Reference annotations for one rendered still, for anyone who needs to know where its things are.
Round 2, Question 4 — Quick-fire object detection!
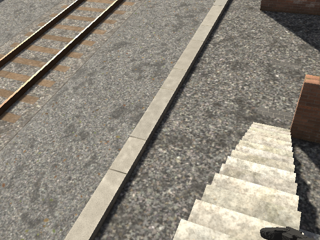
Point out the robot right hand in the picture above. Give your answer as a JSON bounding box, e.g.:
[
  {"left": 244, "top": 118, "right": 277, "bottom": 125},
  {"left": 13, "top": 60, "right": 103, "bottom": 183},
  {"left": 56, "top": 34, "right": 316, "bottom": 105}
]
[{"left": 260, "top": 226, "right": 315, "bottom": 240}]

